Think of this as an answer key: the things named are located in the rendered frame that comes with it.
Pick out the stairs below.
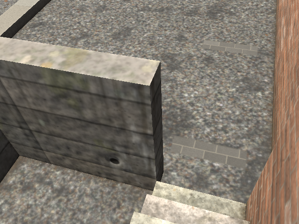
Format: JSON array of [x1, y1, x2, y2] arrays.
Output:
[[130, 181, 250, 224]]

